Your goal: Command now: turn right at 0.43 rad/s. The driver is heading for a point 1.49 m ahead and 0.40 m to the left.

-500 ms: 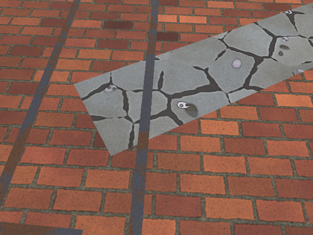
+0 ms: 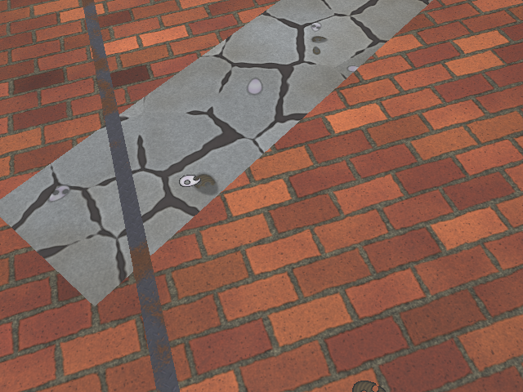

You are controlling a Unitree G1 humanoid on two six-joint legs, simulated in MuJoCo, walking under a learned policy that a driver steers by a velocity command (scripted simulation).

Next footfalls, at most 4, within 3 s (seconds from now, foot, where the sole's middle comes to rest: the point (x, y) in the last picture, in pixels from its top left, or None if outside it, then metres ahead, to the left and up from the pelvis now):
0.32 left None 0.06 0.13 -0.77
1.42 left None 0.45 0.10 -0.77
1.96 right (339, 286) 0.72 -0.15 -0.77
2.48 left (234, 218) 0.97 0.14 -0.77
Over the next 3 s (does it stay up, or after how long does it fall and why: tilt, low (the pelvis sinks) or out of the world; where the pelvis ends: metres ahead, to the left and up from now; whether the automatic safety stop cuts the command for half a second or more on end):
stays up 1.12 0.09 -0.01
